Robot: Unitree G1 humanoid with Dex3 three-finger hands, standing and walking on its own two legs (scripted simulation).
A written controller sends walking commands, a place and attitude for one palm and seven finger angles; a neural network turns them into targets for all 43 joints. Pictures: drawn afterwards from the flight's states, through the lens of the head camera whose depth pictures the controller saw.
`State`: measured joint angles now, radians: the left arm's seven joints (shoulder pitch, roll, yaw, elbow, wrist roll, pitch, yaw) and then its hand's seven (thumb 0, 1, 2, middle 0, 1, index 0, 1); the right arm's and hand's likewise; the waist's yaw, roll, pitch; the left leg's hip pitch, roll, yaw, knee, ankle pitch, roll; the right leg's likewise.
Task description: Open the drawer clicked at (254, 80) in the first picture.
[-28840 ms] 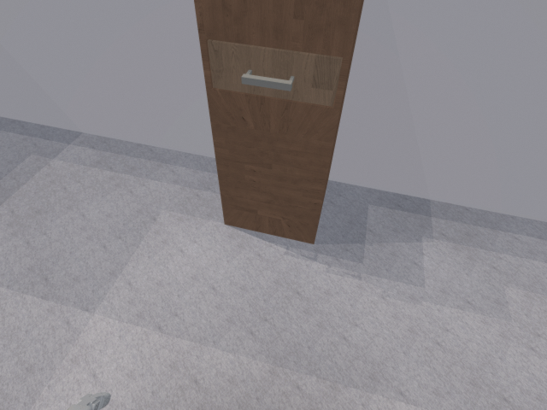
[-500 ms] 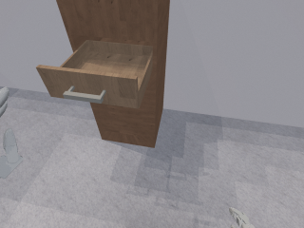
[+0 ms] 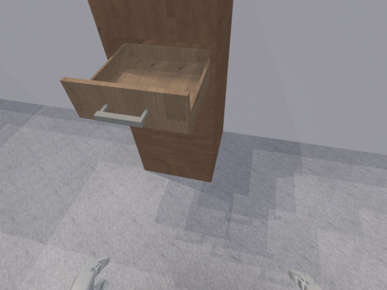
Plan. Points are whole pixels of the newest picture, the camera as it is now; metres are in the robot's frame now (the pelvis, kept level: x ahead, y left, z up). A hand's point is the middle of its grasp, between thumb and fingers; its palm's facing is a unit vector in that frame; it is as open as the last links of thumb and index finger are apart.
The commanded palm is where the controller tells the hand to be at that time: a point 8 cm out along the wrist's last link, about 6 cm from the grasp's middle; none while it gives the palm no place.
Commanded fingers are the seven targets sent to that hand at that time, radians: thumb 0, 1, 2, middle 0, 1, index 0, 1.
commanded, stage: let the arm hang, fingers relaxed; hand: left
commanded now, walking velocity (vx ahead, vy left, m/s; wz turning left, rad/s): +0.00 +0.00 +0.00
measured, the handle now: (122, 114) +0.57 +0.23 +0.03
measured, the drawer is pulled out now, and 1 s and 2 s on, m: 0.29 0.29 0.29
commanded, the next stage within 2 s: look to check the result in 0.88 s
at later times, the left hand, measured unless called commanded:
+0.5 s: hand out of the picture -0.01 +0.21 -0.15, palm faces +0.00 -0.97 -0.24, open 7.3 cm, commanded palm none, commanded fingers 0.00 0.90 0.90 -0.20 -0.30 -0.20 -0.30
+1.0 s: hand out of the picture +0.00 +0.19 -0.15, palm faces +0.00 -0.98 -0.20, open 7.4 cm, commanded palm none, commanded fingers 0.00 0.90 0.90 -0.20 -0.30 -0.20 -0.30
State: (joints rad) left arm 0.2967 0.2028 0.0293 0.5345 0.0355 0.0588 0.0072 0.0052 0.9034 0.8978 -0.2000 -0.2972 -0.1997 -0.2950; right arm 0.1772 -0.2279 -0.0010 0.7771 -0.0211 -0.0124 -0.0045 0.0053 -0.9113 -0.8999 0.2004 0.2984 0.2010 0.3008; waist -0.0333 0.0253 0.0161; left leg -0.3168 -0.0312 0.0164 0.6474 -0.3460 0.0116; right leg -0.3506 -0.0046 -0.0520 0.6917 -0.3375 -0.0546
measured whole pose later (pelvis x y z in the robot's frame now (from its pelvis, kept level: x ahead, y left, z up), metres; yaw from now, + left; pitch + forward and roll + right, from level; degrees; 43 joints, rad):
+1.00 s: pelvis +0.00 +0.02 +0.02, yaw -2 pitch -2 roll +0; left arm 0.29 0.13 0.01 1.14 0.01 0.00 0.04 0.00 0.91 0.90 -0.20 -0.30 -0.20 -0.30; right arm 0.32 -0.12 0.00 1.13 -0.01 0.00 -0.04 0.00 -0.91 -0.90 0.20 0.30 0.20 0.30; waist -0.01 0.01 0.06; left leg -0.15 -0.02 0.05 0.38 -0.20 0.03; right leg -0.19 0.02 -0.02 0.40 -0.19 -0.03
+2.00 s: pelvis +0.02 -0.01 +0.02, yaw -3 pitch -1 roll +0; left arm 0.23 0.17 0.02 1.13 0.01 -0.02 0.04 0.00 0.90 0.90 -0.20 -0.30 -0.20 -0.30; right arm 0.26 -0.17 -0.02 1.13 -0.02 0.00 -0.04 0.00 -0.91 -0.90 0.20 0.30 0.20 0.30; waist -0.02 0.02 0.07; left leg -0.12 0.03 0.04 0.36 -0.22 -0.02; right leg -0.14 0.06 -0.02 0.36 -0.19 -0.07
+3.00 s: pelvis +0.01 -0.03 +0.01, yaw +12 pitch +0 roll +1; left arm 0.21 0.20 0.04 1.02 0.02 0.01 0.03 0.00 0.90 0.90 -0.20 -0.30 -0.20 -0.30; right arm 0.19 -0.18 -0.05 1.00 -0.01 0.03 -0.02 0.00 -0.91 -0.90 0.20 0.30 0.20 0.30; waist -0.01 0.02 0.10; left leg -0.30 0.00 -0.03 0.55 -0.30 -0.02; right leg -0.25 -0.03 0.00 0.55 -0.30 0.00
